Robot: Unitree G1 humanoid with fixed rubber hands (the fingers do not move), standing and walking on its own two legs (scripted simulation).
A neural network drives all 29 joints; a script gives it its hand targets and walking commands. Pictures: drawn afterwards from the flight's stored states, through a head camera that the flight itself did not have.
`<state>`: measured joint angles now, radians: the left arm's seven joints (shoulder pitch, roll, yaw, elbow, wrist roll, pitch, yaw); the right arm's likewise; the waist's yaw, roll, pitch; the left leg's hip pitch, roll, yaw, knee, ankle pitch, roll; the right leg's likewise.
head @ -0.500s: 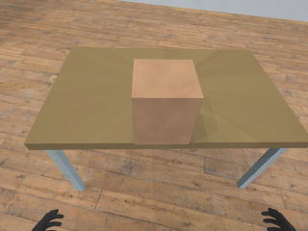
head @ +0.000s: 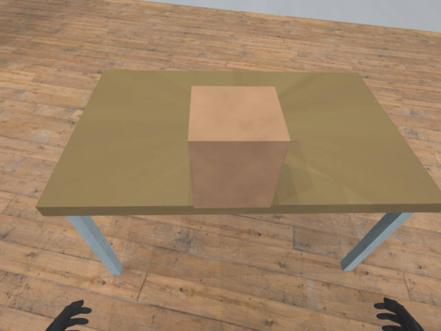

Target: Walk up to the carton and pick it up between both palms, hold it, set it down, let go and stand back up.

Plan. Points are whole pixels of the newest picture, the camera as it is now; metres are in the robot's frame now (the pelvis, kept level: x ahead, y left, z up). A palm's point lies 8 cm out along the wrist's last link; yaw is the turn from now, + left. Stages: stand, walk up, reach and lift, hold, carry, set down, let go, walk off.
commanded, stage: walk up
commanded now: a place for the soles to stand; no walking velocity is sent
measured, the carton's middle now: (232, 149) +0.56 +0.00 -0.03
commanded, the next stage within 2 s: none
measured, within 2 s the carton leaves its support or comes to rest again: neither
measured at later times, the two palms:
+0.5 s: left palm out of the picture +0.12 +0.31 -0.08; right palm out of the picture +0.14 -0.31 -0.05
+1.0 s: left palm out of the picture +0.10 +0.34 -0.09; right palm out of the picture +0.16 -0.28 -0.06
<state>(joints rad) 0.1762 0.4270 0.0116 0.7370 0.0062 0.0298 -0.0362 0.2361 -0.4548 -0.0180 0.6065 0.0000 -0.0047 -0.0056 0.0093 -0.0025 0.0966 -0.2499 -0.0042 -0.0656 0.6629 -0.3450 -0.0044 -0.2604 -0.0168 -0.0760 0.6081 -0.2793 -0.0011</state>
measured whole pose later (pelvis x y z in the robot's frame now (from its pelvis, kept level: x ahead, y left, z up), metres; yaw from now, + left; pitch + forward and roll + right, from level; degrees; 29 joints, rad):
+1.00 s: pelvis +0.05 +0.03 +0.00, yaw +3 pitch -2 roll -1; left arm 0.34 0.43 0.01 0.74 0.01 0.00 -0.04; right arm 0.38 -0.44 -0.02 0.61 0.00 -0.03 0.01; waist 0.01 0.01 0.02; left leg -0.23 -0.02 -0.06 0.65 -0.35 0.02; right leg -0.34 -0.07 -0.08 0.89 -0.49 -0.02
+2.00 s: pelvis +0.17 -0.01 +0.00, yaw +8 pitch -4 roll +1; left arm 0.24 0.40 0.01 0.73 0.01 0.02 -0.03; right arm 0.31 -0.45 -0.02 0.66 0.00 -0.01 0.01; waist 0.01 0.00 0.07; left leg -0.20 -0.04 -0.04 0.61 -0.34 0.00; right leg -0.34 -0.08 -0.13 0.60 -0.19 -0.03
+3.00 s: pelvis +0.17 +0.00 +0.01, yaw +8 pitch -4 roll +0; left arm 0.18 0.40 0.01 0.79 0.01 0.02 -0.03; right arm 0.18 -0.45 -0.02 0.71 0.00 0.00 0.02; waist 0.01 0.00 0.07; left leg -0.18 -0.04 -0.05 0.56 -0.32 0.01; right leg -0.30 -0.08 -0.14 0.51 -0.15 0.00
